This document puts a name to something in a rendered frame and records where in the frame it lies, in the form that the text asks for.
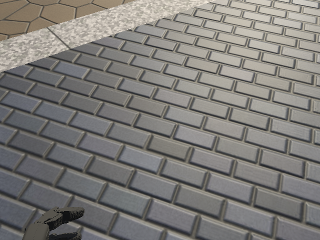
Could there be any left robot hand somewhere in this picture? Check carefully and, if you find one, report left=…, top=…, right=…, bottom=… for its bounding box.
left=22, top=206, right=85, bottom=240

